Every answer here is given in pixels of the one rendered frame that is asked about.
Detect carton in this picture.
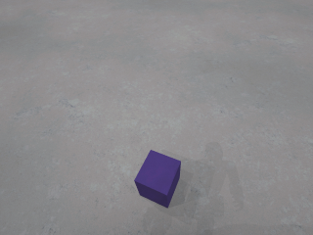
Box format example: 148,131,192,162
134,150,181,208

